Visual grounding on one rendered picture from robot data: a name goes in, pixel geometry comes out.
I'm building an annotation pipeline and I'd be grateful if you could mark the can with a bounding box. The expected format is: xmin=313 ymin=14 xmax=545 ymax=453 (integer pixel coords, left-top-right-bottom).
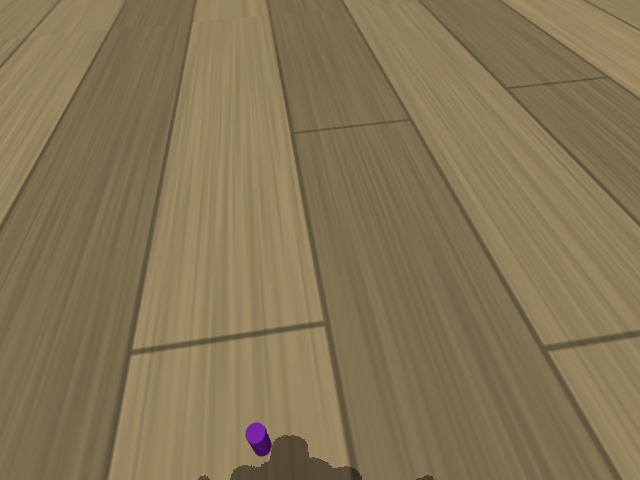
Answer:
xmin=245 ymin=422 xmax=272 ymax=456

